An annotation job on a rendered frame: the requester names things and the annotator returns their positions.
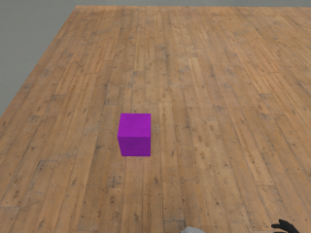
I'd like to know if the robot right hand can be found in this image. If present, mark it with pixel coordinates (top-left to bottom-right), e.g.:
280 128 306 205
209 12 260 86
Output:
271 218 299 233

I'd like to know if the carton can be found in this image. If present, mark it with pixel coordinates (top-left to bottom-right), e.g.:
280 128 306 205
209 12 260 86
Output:
117 113 152 156

